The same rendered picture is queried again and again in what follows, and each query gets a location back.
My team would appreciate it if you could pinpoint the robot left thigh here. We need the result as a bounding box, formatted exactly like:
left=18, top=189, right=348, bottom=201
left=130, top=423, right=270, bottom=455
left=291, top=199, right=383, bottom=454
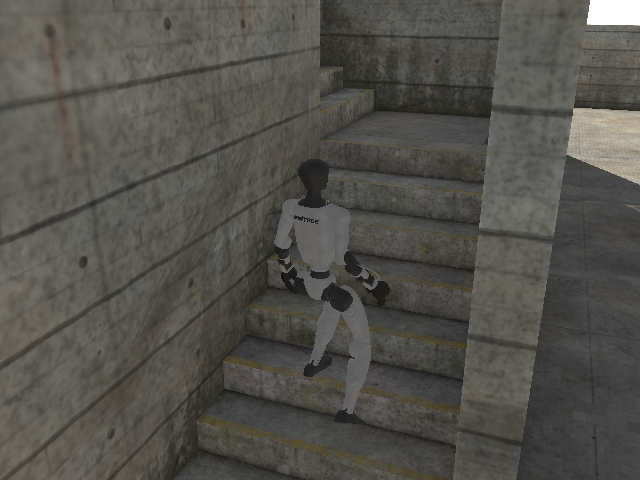
left=292, top=271, right=341, bottom=318

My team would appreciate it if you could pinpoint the robot left upper arm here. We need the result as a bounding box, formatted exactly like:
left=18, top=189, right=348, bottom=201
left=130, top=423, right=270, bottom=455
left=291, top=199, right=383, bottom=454
left=274, top=199, right=301, bottom=249

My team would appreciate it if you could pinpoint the robot right forearm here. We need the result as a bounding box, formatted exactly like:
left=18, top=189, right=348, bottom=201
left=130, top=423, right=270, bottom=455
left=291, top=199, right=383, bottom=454
left=344, top=251, right=378, bottom=290

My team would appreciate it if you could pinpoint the robot right upper arm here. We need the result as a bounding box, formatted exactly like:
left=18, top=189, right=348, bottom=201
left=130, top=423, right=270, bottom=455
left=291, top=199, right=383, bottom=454
left=328, top=205, right=351, bottom=265

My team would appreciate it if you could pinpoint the robot right thigh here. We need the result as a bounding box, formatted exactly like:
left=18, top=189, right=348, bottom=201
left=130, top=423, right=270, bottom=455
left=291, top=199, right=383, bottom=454
left=328, top=285, right=371, bottom=359

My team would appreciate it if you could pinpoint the robot left forearm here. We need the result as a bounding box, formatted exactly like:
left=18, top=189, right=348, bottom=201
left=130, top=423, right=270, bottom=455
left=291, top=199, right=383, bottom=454
left=274, top=239, right=293, bottom=273

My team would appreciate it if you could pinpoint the right robot hand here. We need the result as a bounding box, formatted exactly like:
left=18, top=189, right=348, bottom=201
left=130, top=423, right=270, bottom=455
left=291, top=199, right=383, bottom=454
left=365, top=281, right=390, bottom=306

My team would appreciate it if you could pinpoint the left robot hand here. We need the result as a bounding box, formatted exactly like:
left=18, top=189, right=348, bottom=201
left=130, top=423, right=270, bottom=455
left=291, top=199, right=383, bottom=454
left=281, top=267, right=298, bottom=294

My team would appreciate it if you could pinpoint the robot thigh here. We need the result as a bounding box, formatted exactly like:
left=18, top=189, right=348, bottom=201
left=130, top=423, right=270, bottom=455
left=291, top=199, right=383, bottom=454
left=292, top=271, right=341, bottom=318
left=328, top=285, right=371, bottom=359

